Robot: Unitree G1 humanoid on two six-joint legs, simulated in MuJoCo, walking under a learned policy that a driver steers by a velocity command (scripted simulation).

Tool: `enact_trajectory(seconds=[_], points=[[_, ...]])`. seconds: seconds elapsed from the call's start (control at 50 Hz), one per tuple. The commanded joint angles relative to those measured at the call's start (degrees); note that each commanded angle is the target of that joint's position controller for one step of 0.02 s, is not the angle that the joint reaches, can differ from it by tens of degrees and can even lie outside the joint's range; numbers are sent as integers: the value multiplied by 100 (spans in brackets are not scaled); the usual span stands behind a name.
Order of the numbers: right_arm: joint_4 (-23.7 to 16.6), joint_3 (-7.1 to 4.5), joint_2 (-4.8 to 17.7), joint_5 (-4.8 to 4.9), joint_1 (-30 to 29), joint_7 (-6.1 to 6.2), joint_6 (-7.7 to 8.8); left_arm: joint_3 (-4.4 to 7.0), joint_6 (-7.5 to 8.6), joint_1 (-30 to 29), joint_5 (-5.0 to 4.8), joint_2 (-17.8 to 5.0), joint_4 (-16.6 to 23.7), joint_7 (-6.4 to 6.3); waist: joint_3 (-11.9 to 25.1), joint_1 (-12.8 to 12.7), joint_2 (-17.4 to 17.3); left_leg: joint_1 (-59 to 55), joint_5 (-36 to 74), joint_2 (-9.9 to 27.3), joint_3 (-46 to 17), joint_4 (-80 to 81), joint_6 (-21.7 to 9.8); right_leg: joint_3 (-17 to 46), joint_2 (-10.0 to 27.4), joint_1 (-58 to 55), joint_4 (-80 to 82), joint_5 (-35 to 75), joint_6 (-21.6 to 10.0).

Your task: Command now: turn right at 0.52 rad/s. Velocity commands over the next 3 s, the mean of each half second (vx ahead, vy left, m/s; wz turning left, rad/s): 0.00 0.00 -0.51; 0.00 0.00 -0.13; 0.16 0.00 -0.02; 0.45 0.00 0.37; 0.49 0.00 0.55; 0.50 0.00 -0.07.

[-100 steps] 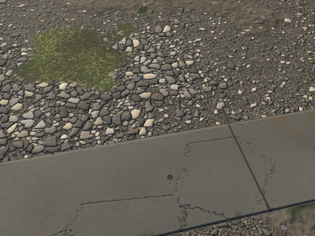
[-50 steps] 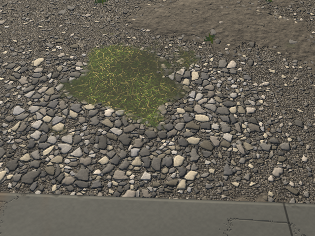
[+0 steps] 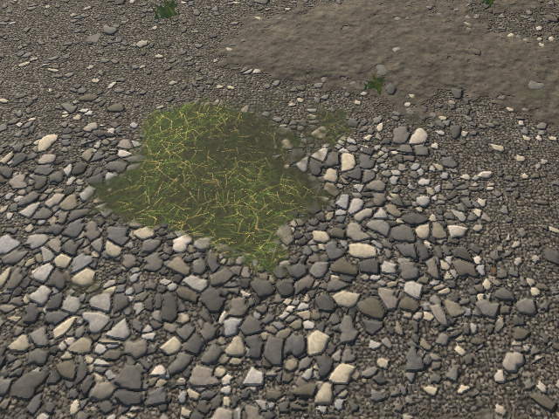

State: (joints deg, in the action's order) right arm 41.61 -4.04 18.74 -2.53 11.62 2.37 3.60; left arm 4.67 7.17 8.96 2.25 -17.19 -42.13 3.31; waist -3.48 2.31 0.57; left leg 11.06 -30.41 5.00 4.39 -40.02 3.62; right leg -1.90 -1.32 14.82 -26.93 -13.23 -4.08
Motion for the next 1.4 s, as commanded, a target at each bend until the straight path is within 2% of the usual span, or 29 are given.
enact_trajectory(seconds=[0.02,0.04,0.06,0.12,0.2,0.3,0.38,0.42,0.44,0.46,0.48,0.5,0.54,0.56,0.6,0.64,0.68,0.72,0.74,0.76,0.78,0.82,0.86,1.16,1.2,1.24,1.3,1.36,1.4], points=[[-608,-63,610,4,-520,-8,154,421,194,1076,62,-1106,58,-175,750,-582,569,2548,-1052,-156,-757,-2275,-8,2230,1906,-2436,802,4236,-1744],[-473,-193,933,-96,-217,43,141,308,114,664,-80,-835,209,-174,821,-325,555,2307,-782,-114,-784,-2385,-59,2037,1797,-2030,902,4105,-1615],[-440,-163,838,-158,-166,57,108,240,55,363,-174,-738,284,-159,619,-83,539,1920,-459,-51,-812,-2304,-99,1843,1667,-1336,1100,3929,-1483],[-319,-52,562,-106,215,-45,-28,244,-32,-82,-62,-936,577,-143,657,225,426,1134,644,-258,-593,-1634,-48,1531,1291,-548,1404,3514,-1350],[-190,58,522,0,264,-135,-204,320,57,101,-2,-1066,730,-23,576,-23,490,904,950,-303,-591,-594,49,1794,1258,-626,1327,2657,-1327],[-227,132,624,22,-7,-18,-62,321,-3,430,-15,-1053,778,-1,569,-435,519,1250,874,-347,-678,206,-41,2681,1476,-1260,1028,1976,-1432],[-161,129,699,178,243,-93,52,257,-138,7,-45,-1087,781,15,595,-220,411,358,1898,-579,-374,1603,-315,2691,1217,-887,663,1937,-1166],[-300,115,768,256,156,-186,103,108,-251,224,-36,-861,564,49,687,-215,345,-341,3264,-306,-479,2188,-802,2648,912,-546,526,1400,-749],[-470,37,1116,249,284,-175,163,-4,-301,587,-49,-543,539,26,1168,-263,-321,-1072,5007,590,-1326,2266,-1673,2162,310,-233,-105,152,-189],[-670,-122,1610,158,376,-173,258,-56,-258,577,49,-402,712,-49,1103,-164,-1213,-1807,5979,1883,-2880,2486,-3034,1315,-521,1166,-1208,-1832,541],[-540,-155,1448,0,506,-134,292,94,-257,259,174,-896,659,-132,779,35,-565,-1520,5103,2042,-2847,2762,-2967,1063,-226,1542,-2527,-2500,764],[-597,-89,1144,15,254,-168,334,137,-276,223,176,-1048,560,-260,602,-136,-402,-1156,4498,1634,-2310,2823,-2472,962,-59,1484,-3168,-2270,801],[-843,110,532,146,-431,-259,334,119,-313,459,206,-948,381,-434,453,-436,-737,-632,4643,1045,-1551,2832,-1958,872,31,1233,-3651,-1767,974],[-910,92,569,168,-525,-273,319,52,-327,441,240,-791,380,-406,457,-481,-684,-459,4916,930,-1316,2822,-1949,681,37,1043,-3911,-1472,1020],[-1029,28,688,134,-595,-316,295,8,-377,609,84,-656,267,-282,527,-470,-433,-492,4884,659,-884,2735,-1867,511,110,862,-3591,-912,1122],[-1043,112,485,253,-604,-433,283,-66,-416,653,5,-425,127,-116,528,-454,-332,-660,4531,415,-634,2336,-1519,431,482,628,-2185,-536,1319],[-907,44,665,360,-303,-587,205,-172,-414,559,-71,-179,94,80,490,-254,-321,-663,4358,436,-772,1741,-1334,142,570,231,-839,-712,1425],[-769,34,671,333,-312,-843,62,-154,-380,587,-259,-351,51,111,549,-366,-189,-309,3921,408,-1060,1320,-1195,-43,460,-456,263,800,1203],[-701,120,380,283,-226,-919,68,-114,-334,588,-313,-584,141,51,758,-375,-307,-211,3812,455,-1278,1314,-1019,153,573,-675,163,1304,977],[-728,141,265,283,195,-903,99,-94,-257,223,-338,-961,331,-25,967,-19,-12,-315,3293,178,-1099,1382,-801,418,786,-542,-77,1976,434],[-739,27,581,259,207,-778,133,-59,-236,-104,-216,-1103,425,-65,848,88,48,-565,3218,-138,-636,1286,-685,475,729,15,-73,1426,73],[-954,-86,845,163,-462,-634,178,-63,-234,-20,-203,-975,308,-106,796,-50,-31,-857,3379,-40,-617,1134,-864,446,604,497,82,788,204],[-946,11,593,270,-628,-635,214,-169,-289,60,-272,-674,294,-108,701,-239,-115,-334,3188,5,-717,1315,-948,467,603,44,69,722,419],[-859,-67,621,236,-552,-639,199,-215,-317,47,-250,-817,207,-19,554,-315,-11,-33,2690,-161,-605,1388,-684,382,508,-209,172,441,421],[-769,-230,978,129,-169,-528,158,-105,-358,232,-140,-1108,166,-108,325,-238,-51,14,813,-180,-673,1595,-967,369,411,64,235,-1198,167],[-661,-271,1003,-26,268,-348,216,-114,-335,46,37,-989,255,-237,-91,-26,-250,-139,-866,282,-1508,2165,-1556,488,390,798,25,-2061,-123],[-511,-83,572,138,577,-130,283,-252,-165,-175,98,-496,290,-289,-107,91,-767,-844,-851,1394,-2957,3001,-2156,161,230,1143,-823,-1030,-68],[-536,-38,732,74,-106,-139,102,-186,-47,326,104,-543,59,-219,-189,-455,-537,226,-425,852,-1856,2971,-1748,-238,33,-624,252,-683,-247],[-470,-23,709,-111,-195,-235,10,-169,59,844,98,-561,-144,-133,2,-690,-407,854,4,494,-1351,2287,-1629,-48,89,-1810,486,-260,-304]])
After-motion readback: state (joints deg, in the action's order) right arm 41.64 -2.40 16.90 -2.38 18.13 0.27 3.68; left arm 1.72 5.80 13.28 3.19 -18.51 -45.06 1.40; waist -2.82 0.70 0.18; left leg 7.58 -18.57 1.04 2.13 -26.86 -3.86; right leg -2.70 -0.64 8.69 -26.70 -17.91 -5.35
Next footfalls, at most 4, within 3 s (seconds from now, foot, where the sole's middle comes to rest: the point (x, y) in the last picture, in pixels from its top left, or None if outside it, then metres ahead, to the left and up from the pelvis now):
0.42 left None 0.10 0.12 -0.78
0.74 right None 0.01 -0.10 -0.78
1.80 left None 0.37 0.05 -0.78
2.20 right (358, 359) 0.64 -0.21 -0.91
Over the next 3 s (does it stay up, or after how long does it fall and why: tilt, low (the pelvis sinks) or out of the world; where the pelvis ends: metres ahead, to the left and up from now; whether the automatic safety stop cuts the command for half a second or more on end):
stays up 0.89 0.06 -0.13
